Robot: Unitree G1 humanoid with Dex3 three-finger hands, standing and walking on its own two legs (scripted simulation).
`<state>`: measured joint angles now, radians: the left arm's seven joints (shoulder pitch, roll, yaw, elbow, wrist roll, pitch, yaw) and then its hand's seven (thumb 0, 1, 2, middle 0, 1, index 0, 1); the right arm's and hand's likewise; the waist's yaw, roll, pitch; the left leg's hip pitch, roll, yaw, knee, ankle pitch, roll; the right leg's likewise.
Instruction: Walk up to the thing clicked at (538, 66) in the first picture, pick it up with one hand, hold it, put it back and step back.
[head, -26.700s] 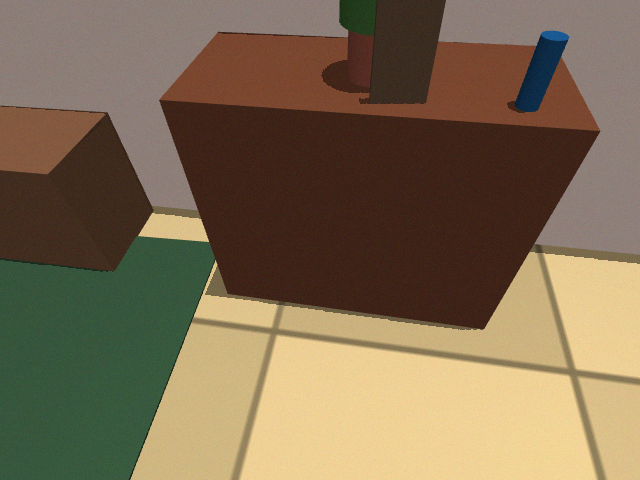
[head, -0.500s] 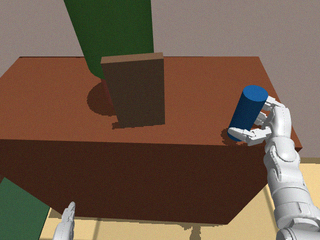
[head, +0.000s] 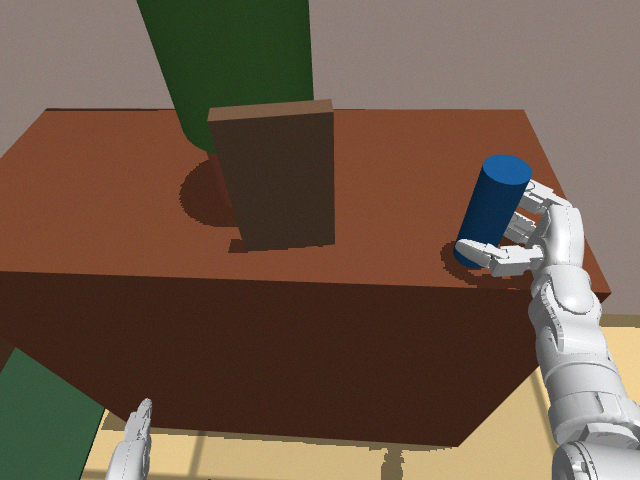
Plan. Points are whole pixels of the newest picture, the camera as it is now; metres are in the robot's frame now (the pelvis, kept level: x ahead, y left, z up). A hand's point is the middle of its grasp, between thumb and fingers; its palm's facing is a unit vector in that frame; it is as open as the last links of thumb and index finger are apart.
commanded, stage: open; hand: right
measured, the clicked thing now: (487, 216) +0.42 -0.15 +0.12
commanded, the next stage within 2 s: withdraw in 0.26 s
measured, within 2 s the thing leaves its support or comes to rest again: neither
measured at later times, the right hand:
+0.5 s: hand (502, 227) +0.42 -0.18 +0.10, palm faces +0.16 +0.99 +0.00, open 11.4 cm
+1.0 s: hand out of the picture +0.41 -0.28 +0.24, palm faces +0.32 +0.92 -0.24, open 16.1 cm
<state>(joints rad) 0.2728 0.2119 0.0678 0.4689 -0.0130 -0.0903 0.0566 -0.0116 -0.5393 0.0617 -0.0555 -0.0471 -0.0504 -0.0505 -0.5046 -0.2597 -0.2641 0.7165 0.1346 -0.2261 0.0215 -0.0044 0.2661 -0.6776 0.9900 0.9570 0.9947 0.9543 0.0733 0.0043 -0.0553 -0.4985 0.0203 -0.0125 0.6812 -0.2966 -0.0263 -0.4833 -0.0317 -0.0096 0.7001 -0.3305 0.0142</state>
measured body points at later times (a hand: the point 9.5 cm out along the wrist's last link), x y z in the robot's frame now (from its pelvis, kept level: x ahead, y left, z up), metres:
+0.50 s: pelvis +0.00 +0.00 +0.00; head +0.04 +0.00 +0.45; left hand +0.15 +0.27 -0.07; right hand +0.41 -0.23 +0.10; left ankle +0.03 +0.14 -0.72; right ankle +0.01 -0.13 -0.72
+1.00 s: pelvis +0.01 +0.01 +0.01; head +0.01 +0.02 +0.46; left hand +0.17 +0.26 -0.05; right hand +0.39 -0.33 +0.25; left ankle +0.03 +0.14 -0.72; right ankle +0.01 -0.13 -0.72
